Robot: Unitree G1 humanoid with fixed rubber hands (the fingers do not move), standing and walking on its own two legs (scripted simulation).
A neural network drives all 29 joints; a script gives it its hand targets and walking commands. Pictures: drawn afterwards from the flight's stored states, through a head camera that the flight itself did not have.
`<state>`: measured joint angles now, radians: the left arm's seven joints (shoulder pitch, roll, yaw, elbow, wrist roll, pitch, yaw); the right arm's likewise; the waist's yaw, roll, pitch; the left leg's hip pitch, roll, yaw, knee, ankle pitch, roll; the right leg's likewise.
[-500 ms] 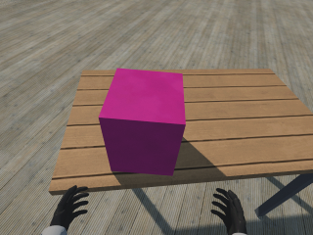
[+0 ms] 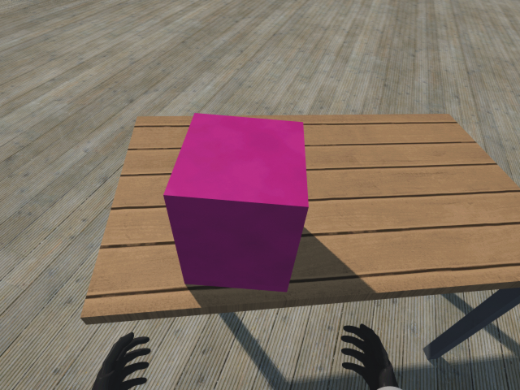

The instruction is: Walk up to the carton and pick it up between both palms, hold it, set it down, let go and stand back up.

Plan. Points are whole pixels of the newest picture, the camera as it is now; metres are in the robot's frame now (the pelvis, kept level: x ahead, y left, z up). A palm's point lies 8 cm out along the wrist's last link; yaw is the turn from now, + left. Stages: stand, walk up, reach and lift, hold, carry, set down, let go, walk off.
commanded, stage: set down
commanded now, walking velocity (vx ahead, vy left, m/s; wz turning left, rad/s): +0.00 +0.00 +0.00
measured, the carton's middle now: (242, 205) +0.44 +0.03 +0.03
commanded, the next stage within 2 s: let go in 0.30 s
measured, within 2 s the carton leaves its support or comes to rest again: neither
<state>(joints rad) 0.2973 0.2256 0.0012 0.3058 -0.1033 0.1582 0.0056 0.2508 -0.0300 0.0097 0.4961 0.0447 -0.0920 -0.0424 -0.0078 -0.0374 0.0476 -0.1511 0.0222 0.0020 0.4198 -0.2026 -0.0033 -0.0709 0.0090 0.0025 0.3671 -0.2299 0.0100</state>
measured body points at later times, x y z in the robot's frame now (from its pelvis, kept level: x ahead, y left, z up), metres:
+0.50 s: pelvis +0.01 +0.00 +0.00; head +0.02 +0.02 +0.45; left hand +0.17 +0.22 -0.09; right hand +0.17 -0.19 -0.09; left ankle +0.02 +0.12 -0.74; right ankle -0.01 -0.12 -0.74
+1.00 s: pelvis +0.02 +0.00 +0.00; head +0.03 +0.01 +0.45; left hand +0.14 +0.26 -0.11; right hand +0.14 -0.24 -0.12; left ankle +0.02 +0.12 -0.74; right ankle -0.01 -0.12 -0.74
